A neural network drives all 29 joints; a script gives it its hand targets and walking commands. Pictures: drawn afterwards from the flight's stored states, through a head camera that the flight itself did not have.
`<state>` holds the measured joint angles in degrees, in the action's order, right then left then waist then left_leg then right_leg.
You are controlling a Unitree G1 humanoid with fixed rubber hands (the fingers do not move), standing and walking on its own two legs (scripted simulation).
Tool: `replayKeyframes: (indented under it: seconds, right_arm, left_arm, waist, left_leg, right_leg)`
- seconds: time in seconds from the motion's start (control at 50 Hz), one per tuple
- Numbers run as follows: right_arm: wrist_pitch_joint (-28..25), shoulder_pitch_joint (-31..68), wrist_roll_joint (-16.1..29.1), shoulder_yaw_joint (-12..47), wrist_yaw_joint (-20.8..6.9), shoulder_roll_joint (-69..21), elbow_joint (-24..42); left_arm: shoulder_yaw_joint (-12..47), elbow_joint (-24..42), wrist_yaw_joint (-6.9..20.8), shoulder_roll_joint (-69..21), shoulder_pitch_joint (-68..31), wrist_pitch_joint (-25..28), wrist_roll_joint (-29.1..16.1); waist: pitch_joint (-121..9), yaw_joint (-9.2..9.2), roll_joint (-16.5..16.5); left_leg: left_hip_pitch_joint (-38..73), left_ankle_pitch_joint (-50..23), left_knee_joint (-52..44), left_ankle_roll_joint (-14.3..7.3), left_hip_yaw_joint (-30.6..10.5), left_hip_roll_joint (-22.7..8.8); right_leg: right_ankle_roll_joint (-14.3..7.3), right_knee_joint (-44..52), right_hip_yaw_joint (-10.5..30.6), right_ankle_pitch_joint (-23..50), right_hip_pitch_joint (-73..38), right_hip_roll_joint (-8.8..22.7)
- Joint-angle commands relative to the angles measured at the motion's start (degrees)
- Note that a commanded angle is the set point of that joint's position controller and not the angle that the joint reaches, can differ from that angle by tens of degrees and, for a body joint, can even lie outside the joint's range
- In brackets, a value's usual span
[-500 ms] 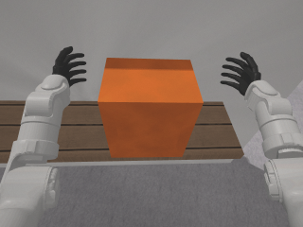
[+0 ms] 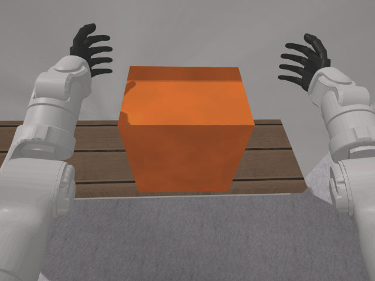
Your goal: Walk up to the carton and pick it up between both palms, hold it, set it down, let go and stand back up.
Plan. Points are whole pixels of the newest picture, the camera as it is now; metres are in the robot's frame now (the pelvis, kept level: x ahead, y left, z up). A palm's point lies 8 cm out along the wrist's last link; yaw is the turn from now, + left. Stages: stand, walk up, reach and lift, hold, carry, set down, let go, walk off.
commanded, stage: reach and lift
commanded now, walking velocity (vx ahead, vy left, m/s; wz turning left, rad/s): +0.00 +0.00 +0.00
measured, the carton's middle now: (184, 135) +0.45 +0.02 +0.02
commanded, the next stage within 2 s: none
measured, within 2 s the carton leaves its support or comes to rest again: neither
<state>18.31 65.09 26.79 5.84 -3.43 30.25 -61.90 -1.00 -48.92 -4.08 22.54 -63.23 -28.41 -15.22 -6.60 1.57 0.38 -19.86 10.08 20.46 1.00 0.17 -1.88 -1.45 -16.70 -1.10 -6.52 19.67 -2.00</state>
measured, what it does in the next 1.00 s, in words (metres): stands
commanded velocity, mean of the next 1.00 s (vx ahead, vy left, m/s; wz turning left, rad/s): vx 0.00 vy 0.00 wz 0.00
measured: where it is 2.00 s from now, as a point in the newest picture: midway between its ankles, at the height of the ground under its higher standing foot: outside the picture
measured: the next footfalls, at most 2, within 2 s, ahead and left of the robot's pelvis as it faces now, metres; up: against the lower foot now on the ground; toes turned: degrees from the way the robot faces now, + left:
none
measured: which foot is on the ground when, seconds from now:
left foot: down 0.00-1.00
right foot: down 0.00-1.00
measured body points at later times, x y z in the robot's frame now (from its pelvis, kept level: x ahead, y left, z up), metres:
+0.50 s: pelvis +0.00 +0.00 -0.01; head +0.04 +0.00 +0.44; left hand +0.45 +0.22 +0.12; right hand +0.47 -0.20 +0.11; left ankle -0.01 +0.13 -0.75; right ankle +0.01 -0.10 -0.75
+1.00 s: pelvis -0.02 -0.01 -0.03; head +0.06 -0.01 +0.42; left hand +0.45 +0.20 +0.07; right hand +0.47 -0.21 +0.07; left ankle -0.01 +0.13 -0.75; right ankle +0.01 -0.10 -0.75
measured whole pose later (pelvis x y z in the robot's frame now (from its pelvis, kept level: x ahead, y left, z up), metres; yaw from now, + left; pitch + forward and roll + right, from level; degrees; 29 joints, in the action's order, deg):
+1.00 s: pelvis -0.02 -0.01 -0.03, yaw +1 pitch +22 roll +0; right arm -11.1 59.8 26.4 10.6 -1.2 20.5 -79.4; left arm 6.4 -84.1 -2.9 15.3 -61.6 15.6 -20.1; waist -14.9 2.2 0.1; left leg -42.8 13.4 33.8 1.9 -0.7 -2.0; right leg -2.3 -32.3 -2.0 -11.3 43.5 -2.0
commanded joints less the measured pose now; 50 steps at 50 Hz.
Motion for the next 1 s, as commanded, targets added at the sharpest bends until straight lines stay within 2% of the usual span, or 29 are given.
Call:
replayKeyframes:
  seconds: [0.0,0.12,0.22,0.34,0.46,0.52,0.6,0.68,0.86,0.98]
  right_arm:
    - [-3.6,18.9,-0.9,-1.9,0.8,6.2,6.5]
    - [-9.4,15.7,-4.2,-4.8,2.3,3.8,9.6]
    - [-13.7,17.4,-6.4,-7.1,3.2,3.5,9.8]
    - [-18.5,16.9,-6.9,-5.4,3.3,1.9,0.1]
    - [-24.4,15.9,-5.1,-2.1,2.7,0.4,-8.5]
    - [-26.9,15.3,-3.8,-0.7,2.2,0.0,-11.7]
    - [-29.9,17.1,-2.6,0.4,1.7,0.2,-11.8]
    - [-31.2,18.3,-1.7,1.3,1.3,0.6,-11.3]
    - [-31.6,18.9,-0.1,4.0,1.7,-1.1,-9.6]
    - [-31.1,19.2,-1.1,3.5,2.6,-4.0,-8.8]
  left_arm:
    - [-2.5,5.2,0.8,6.8,-17.7,5.1,1.6]
    - [-4.2,7.0,1.1,5.9,-16.0,12.0,3.8]
    - [-2.8,5.8,-0.1,5.0,-18.7,17.6,2.5]
    - [0.6,-7.9,0.1,2.8,-18.2,25.4,0.7]
    - [3.2,-20.8,0.8,2.2,-17.8,34.9,-0.6]
    - [4.8,-24.6,1.1,1.8,-18.1,38.8,-1.7]
    - [7.3,-25.9,0.8,1.4,-20.9,43.1,-4.0]
    - [8.6,-25.8,0.5,1.6,-22.5,45.2,-5.6]
    - [7.0,-28.2,1.1,2.2,-20.2,45.9,-5.3]
    - [6.1,-27.7,1.0,0.3,-20.6,46.1,-4.2]
  waist:
    - [-27.7,-0.01,-2.5]
    - [-29.7,0.03,-1.0]
    - [-33.7,-0.08,0.7]
    - [-33.5,0.07,-0.1]
    - [-32.4,0.65,-1.2]
    - [-31.9,0.49,-0.7]
    - [-35.8,0.01,0.5]
    - [-41.2,-0.30,0.9]
    - [-43.4,1.12,-4.0]
    - [-41.7,0.74,-4.5]
  left_leg:
    - [3.8,-18.7,0.3,0.1,0.8,2.4]
    - [4.1,-20.4,0.9,0.9,1.4,2.6]
    - [6.3,-20.3,2.7,1.9,1.4,2.1]
    - [5.4,-19.2,5.1,2.3,0.7,1.2]
    - [0.6,-18.3,6.4,2.6,0.6,0.9]
    - [-1.6,-17.3,7.2,2.9,0.6,0.8]
    - [-3.2,-16.9,9.1,3.4,0.7,0.6]
    - [-5.0,-16.6,11.2,3.5,1.0,0.7]
    - [-15.3,-12.3,12.2,1.6,2.0,1.5]
    - [-17.7,-10.5,12.0,1.2,2.0,1.8]
  right_leg:
    - [2.6,-4.1,1.6,22.8,-21.2,-0.3]
    - [2.8,-4.6,1.1,23.5,-21.3,-0.4]
    - [2.4,-5.0,0.0,19.8,-15.4,-0.7]
    - [2.3,-6.1,-0.7,16.3,-9.3,-0.5]
    - [2.7,-8.0,-0.6,15.7,-6.7,0.0]
    - [2.7,-8.9,-0.6,14.4,-4.4,0.3]
    - [2.4,-10.9,-0.9,13.2,-0.2,0.5]
    - [2.4,-13.0,-1.0,13.8,1.8,0.7]
    - [3.7,-16.6,0.6,15.5,-4.2,1.4]
    - [3.6,-16.7,1.3,14.5,-5.0,1.9]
